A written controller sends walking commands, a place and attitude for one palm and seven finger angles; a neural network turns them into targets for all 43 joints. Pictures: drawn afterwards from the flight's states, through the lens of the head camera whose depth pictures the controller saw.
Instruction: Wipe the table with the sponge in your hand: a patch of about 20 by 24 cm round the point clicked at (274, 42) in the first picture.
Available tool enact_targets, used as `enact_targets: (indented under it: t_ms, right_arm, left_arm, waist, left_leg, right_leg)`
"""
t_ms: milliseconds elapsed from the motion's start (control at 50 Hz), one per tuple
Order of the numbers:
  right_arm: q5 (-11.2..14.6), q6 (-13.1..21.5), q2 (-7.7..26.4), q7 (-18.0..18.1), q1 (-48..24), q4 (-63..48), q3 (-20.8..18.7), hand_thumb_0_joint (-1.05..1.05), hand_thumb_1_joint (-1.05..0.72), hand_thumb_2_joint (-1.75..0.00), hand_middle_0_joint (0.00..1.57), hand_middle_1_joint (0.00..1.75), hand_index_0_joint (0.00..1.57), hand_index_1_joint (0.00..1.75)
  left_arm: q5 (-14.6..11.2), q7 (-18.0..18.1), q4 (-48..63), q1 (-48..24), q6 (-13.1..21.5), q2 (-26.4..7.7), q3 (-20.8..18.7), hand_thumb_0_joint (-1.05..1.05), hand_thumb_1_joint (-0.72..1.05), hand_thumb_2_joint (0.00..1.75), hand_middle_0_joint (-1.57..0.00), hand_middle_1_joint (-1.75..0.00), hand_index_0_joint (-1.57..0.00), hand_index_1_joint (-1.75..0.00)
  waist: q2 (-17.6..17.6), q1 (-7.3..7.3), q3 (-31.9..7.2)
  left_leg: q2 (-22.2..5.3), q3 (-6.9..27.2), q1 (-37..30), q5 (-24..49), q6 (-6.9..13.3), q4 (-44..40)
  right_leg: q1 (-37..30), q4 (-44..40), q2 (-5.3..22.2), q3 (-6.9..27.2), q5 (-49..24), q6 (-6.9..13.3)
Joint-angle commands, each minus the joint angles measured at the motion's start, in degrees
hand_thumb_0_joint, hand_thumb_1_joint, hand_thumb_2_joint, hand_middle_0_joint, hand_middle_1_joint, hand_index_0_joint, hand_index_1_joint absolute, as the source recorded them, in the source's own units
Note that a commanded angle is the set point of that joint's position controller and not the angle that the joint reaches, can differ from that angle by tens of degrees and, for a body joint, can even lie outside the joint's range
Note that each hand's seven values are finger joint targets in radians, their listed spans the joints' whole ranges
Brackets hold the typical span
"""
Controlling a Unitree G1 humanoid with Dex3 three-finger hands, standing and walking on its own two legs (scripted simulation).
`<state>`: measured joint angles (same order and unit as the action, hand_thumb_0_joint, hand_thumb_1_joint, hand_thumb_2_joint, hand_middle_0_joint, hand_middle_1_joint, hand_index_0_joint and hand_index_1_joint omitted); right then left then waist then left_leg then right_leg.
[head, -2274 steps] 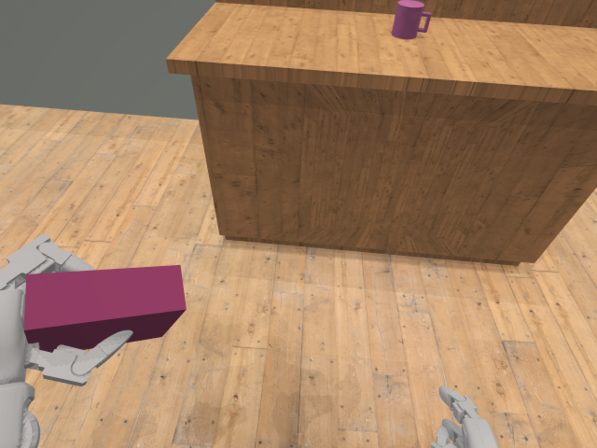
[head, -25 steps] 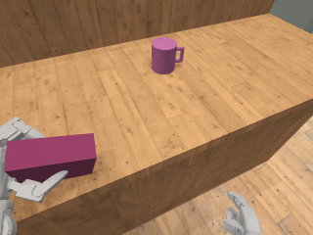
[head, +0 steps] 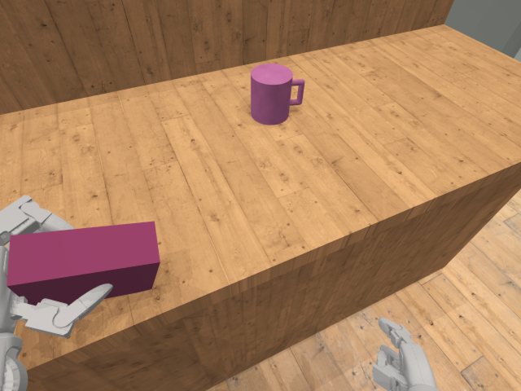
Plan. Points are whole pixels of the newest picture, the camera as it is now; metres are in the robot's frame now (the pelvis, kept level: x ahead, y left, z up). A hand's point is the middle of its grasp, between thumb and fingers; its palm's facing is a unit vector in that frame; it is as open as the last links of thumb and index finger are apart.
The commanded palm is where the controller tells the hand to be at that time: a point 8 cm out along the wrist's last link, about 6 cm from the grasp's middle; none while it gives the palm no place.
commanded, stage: shuffle to correct the standing spot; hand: left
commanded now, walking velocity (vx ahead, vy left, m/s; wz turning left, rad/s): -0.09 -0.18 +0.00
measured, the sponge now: (115, 264) +0.23 +0.19 +0.15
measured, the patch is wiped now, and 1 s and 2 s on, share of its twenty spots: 0.10 0.10 0.10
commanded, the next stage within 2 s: come to a stop and stand still in 0.52 s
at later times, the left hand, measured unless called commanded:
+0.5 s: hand (59, 265) +0.21 +0.24 +0.17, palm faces +0.34 -0.89 -0.31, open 9.3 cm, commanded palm +0.16 +0.29 +0.18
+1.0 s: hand (19, 264) +0.21 +0.27 +0.17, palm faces +0.34 -0.89 -0.32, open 9.4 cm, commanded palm +0.16 +0.32 +0.18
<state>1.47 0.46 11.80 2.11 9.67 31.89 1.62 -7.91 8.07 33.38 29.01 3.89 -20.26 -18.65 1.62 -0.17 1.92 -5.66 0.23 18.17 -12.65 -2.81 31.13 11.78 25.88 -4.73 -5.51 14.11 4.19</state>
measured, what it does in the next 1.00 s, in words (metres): stands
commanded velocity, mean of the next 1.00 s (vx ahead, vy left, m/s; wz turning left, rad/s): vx -0.05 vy -0.11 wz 0.00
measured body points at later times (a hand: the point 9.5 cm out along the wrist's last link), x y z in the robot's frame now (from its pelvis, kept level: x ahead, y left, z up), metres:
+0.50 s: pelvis +0.00 +0.01 +0.00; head +0.02 +0.01 +0.45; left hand +0.19 +0.28 +0.18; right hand +0.18 -0.22 -0.08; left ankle +0.04 +0.15 -0.73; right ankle +0.00 -0.07 -0.73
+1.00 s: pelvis -0.01 +0.04 +0.00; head +0.00 +0.07 +0.45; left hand +0.19 +0.32 +0.19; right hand +0.14 -0.21 -0.07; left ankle +0.04 +0.15 -0.73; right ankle +0.00 -0.07 -0.73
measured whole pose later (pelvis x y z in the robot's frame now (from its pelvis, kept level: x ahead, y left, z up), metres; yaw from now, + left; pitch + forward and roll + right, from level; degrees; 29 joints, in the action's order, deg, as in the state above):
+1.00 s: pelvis -0.01 +0.04 +0.00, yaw -2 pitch -1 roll -2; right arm 0.5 8.2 13.0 2.2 14.4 33.4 -0.9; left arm -3.9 5.5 30.0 26.2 12.6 -19.5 -20.1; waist -1.1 0.6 2.3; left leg -3.2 -4.2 17.5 -12.7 0.9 31.2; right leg 12.6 27.2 -1.6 -2.0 13.6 0.7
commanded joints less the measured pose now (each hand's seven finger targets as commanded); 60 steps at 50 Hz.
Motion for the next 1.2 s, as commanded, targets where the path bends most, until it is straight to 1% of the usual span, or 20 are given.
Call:
enact_targets:
  t_ms: [0, 100, 260, 400, 620, 640, 660, 680, 700, 720, 760, 800, 840, 880, 920, 960, 1040, 1080, 1120, 1180]
  right_arm:
    - [0.4, 3.1, 6.3, 0.6, -6.8, -9.2, -2.6, 0.00, -0.90, -0.90, 0.20, 0.30, 0.20, 0.30]
    - [0.4, 3.1, 6.4, 0.6, -7.0, -9.4, -2.6, 0.00, -0.90, -0.90, 0.20, 0.30, 0.20, 0.30]
    - [0.1, 2.9, 6.4, 0.6, -6.2, -9.4, -2.8, 0.00, -0.90, -0.90, 0.20, 0.30, 0.20, 0.30]
    - [0.3, 3.0, 6.4, 0.7, -7.1, -9.4, -2.5, 0.00, -0.90, -0.90, 0.20, 0.30, 0.20, 0.30]
    - [0.1, 3.0, 6.5, 0.8, -6.3, -9.4, -2.7, 0.00, -0.90, -0.90, 0.20, 0.30, 0.20, 0.30]
    - [-1.9, 8.6, 8.6, 2.1, 8.4, -1.9, -7.2, 0.00, -0.90, -0.90, 0.20, 0.30, 0.20, 0.30]
    - [-1.3, 8.7, 4.2, 1.8, 2.7, -2.8, -5.3, 0.00, -0.90, -0.90, 0.20, 0.30, 0.20, 0.30]
    - [-0.5, 10.2, 7.7, 1.6, 2.2, -6.7, -6.8, 0.00, -0.90, -0.90, 0.20, 0.30, 0.20, 0.30]
    - [0.5, 10.8, 8.4, 0.5, 1.0, -7.8, -6.4, 0.00, -0.90, -0.90, 0.20, 0.30, 0.20, 0.30]
    - [0.0, 10.3, 9.4, -0.5, 2.9, -8.9, -6.8, 0.00, -0.90, -0.90, 0.20, 0.30, 0.20, 0.30]
    - [0.5, 10.9, 7.7, -2.1, -0.4, -10.5, -5.7, 0.00, -0.90, -0.90, 0.20, 0.30, 0.20, 0.30]
    - [1.2, 12.0, 5.6, -2.5, -3.4, -10.4, -4.1, 0.00, -0.90, -0.90, 0.20, 0.30, 0.20, 0.30]
    - [0.0, 11.7, 6.7, -1.4, -2.9, -10.1, -4.6, 0.00, -0.90, -0.90, 0.20, 0.30, 0.20, 0.30]
    - [-0.5, 11.7, 6.5, -0.2, -2.5, -9.1, -4.4, 0.00, -0.90, -0.90, 0.20, 0.30, 0.20, 0.30]
    - [-0.9, 11.1, 6.7, 0.6, -2.6, -8.2, -4.1, 0.00, -0.90, -0.90, 0.20, 0.30, 0.20, 0.30]
    - [-1.0, 10.8, 7.1, 1.1, -2.6, -8.0, -3.9, 0.00, -0.90, -0.90, 0.20, 0.30, 0.20, 0.30]
    - [-0.5, 10.9, 6.6, 1.0, -2.5, -8.0, -3.3, 0.00, -0.90, -0.90, 0.20, 0.30, 0.20, 0.30]
    - [-0.5, 11.2, 6.4, 0.5, -2.0, -8.1, -3.3, 0.00, -0.90, -0.90, 0.20, 0.30, 0.20, 0.30]
    - [-0.6, 11.3, 6.5, 0.1, -2.0, -8.0, -3.2, 0.00, -0.90, -0.90, 0.20, 0.30, 0.20, 0.30]
    - [-0.7, 11.5, 6.2, -0.5, -1.6, -7.8, -3.3, 0.00, -0.90, -0.90, 0.20, 0.30, 0.20, 0.30]
  left_arm:
    - [0.4, 0.7, 11.0, -1.6, 3.0, -9.6, -6.6, 0.00, 0.10, 1.30, -1.20, -1.60, -1.20, -1.60]
    - [0.5, 0.8, 11.6, -1.2, 3.2, -9.9, -6.9, 0.00, 0.10, 1.30, -1.20, -1.60, -1.20, -1.60]
    - [0.5, 0.6, 10.2, -1.6, 3.0, -9.8, -7.1, 0.00, 0.10, 1.30, -1.20, -1.60, -1.20, -1.60]
    - [0.5, 0.8, 11.1, -2.2, 3.0, -9.9, -6.8, 0.00, 0.10, 1.30, -1.20, -1.60, -1.20, -1.60]
    - [0.6, 0.7, 10.7, -0.7, 3.2, -9.2, -6.7, 0.00, 0.10, 1.30, -1.20, -1.60, -1.20, -1.60]
    - [10.9, -1.8, 17.9, -62.2, 10.7, -58.9, -42.3, 0.00, 0.10, 1.30, -1.20, -1.60, -1.20, -1.60]
    - [5.8, -4.7, -12.8, -33.5, 8.1, -24.7, -21.0, 0.00, 0.10, 1.30, -1.20, -1.60, -1.20, -1.60]
    - [4.7, -6.4, -20.2, -18.0, 7.6, -19.2, -16.2, 0.00, 0.10, 1.30, -1.20, -1.60, -1.20, -1.60]
    - [2.7, -7.2, -17.6, -9.5, 7.7, -11.5, -8.4, 0.00, 0.10, 1.30, -1.20, -1.60, -1.20, -1.60]
    - [3.2, -7.2, -6.0, -11.4, 8.9, -12.3, -8.6, 0.00, 0.10, 1.30, -1.20, -1.60, -1.20, -1.60]
    - [3.2, -6.5, 2.2, -8.3, 9.6, -9.2, -5.6, 0.00, 0.10, 1.30, -1.20, -1.60, -1.20, -1.60]
    - [3.0, -4.7, 6.1, -3.4, 9.5, -8.2, -5.2, 0.00, 0.10, 1.30, -1.20, -1.60, -1.20, -1.60]
    - [4.0, -3.1, 8.7, -5.4, 9.9, -12.4, -9.7, 0.00, 0.10, 1.30, -1.20, -1.60, -1.20, -1.60]
    - [4.1, -2.1, 5.9, -6.3, 10.2, -11.9, -10.3, 0.00, 0.10, 1.30, -1.20, -1.60, -1.20, -1.60]
    - [4.4, -1.3, 3.9, -6.2, 10.3, -10.5, -9.6, 0.00, 0.10, 1.30, -1.20, -1.60, -1.20, -1.60]
    - [4.9, -1.2, 3.5, -10.0, 10.7, -10.3, -8.9, 0.00, 0.10, 1.30, -1.20, -1.60, -1.20, -1.60]
    - [5.7, -0.7, 2.9, -12.8, 10.9, -10.0, -8.6, 0.00, 0.10, 1.30, -1.20, -1.60, -1.20, -1.60]
    - [6.0, -0.9, 2.7, -12.1, 10.8, -9.2, -7.9, 0.00, 0.10, 1.30, -1.20, -1.60, -1.20, -1.60]
    - [6.2, -1.0, 4.3, -11.1, 10.9, -8.3, -7.1, 0.00, 0.10, 1.30, -1.20, -1.60, -1.20, -1.60]
    - [6.3, -1.0, 5.6, -9.4, 10.8, -8.9, -7.5, 0.00, 0.10, 1.30, -1.20, -1.60, -1.20, -1.60]
  waist:
    - [2.5, -0.49, -7.3]
    - [3.4, -0.40, -7.6]
    - [1.0, -0.24, -7.0]
    - [3.3, -0.49, -6.8]
    - [3.1, -0.15, -8.4]
    - [-14.3, 2.32, 1.3]
    - [-12.8, 1.18, -7.7]
    - [-5.8, 4.47, -6.4]
    - [5.9, 4.12, -9.0]
    - [8.1, 2.86, -12.2]
    - [2.4, 3.56, -11.8]
    - [-3.1, 3.53, -12.5]
    - [-8.0, 2.61, -9.8]
    - [-8.1, 1.54, -6.1]
    - [-2.6, 0.71, -4.0]
    - [3.3, 0.68, -0.9]
    - [7.1, 1.23, -1.9]
    - [4.6, 1.31, -2.6]
    - [6.3, 1.11, -3.9]
    - [2.4, 1.24, -5.8]
  left_leg:
    - [-3.3, 4.2, -4.4, 1.7, 3.9, -3.7]
    - [-4.1, 4.9, -4.5, 2.4, 4.1, -5.3]
    - [-3.9, 4.1, -3.5, 1.0, 4.0, -4.0]
    - [-3.9, 4.6, -4.0, -0.5, 4.1, -5.4]
    - [-4.1, 4.7, -4.5, 2.0, 4.3, -5.2]
    - [-1.6, -3.1, 4.1, 5.5, 3.7, -0.4]
    - [5.1, -3.2, -1.0, 9.3, 4.5, 0.5]
    - [3.0, -5.0, -3.6, 10.4, 2.7, 0.7]
    - [1.3, -5.3, -7.3, 12.4, 3.7, -2.0]
    - [-0.5, -3.9, -5.8, 16.2, 4.2, -3.3]
    - [-0.4, -4.0, -5.7, 16.1, 4.8, -1.3]
    - [0.7, -3.6, -7.2, 8.4, 4.6, -1.7]
    - [2.2, -2.9, -5.5, 0.2, 4.0, -1.0]
    - [3.5, -1.9, -6.9, -2.9, 3.5, -0.4]
    - [2.5, -1.0, -8.0, -5.2, 3.8, -3.5]
    - [1.5, 1.2, -4.4, -9.4, 3.9, -9.0]
    - [-1.9, 5.1, 1.6, -16.3, 5.3, -16.3]
    - [-2.0, 5.3, 1.7, -15.3, 5.5, -15.9]
    - [-2.0, 5.9, 0.6, -13.6, 5.2, -16.3]
    - [-1.3, 4.4, -2.7, -4.9, 4.9, -13.2]
  right_leg:
    - [0.5, -5.7, 9.5, 8.6, -9.4, -2.6]
    - [-0.1, -5.1, 8.8, 7.9, -9.7, -3.0]
    - [0.2, -5.8, 9.2, 8.4, -9.1, -3.0]
    - [1.1, -5.5, 8.8, 8.3, -7.6, -2.9]
    - [-0.9, -5.1, 8.3, 7.7, -9.8, -3.2]
    - [3.0, -12.9, 9.8, 10.8, -17.3, -10.9]
    - [0.9, -8.3, 12.4, 11.1, -20.2, -3.5]
    - [0.6, -6.5, 11.8, 16.2, -30.9, -5.4]
    - [-0.4, -1.4, 10.9, 12.7, -30.9, -6.2]
    - [-4.4, 2.2, 10.1, 10.0, -26.5, -7.0]
    - [-4.3, 1.0, 9.0, 8.8, -22.6, -9.0]
    - [-3.4, -1.4, 8.0, 8.2, -15.4, -8.4]
    - [0.0, -6.1, 9.3, 10.1, -5.1, -6.2]
    - [6.6, -10.2, 10.5, 12.6, 6.1, -3.2]
    - [9.4, -10.0, 9.4, 11.2, 11.1, -2.4]
    - [7.9, -8.3, 6.7, 9.7, 11.2, -3.0]
    - [-1.8, -1.5, 4.7, 5.6, 3.8, -3.8]
    - [-3.4, -1.7, 5.0, 5.5, 1.8, -3.8]
    - [-3.9, -1.2, 4.7, 4.6, 0.5, -3.8]
    - [-4.6, -3.3, 5.4, 4.8, -3.9, -3.8]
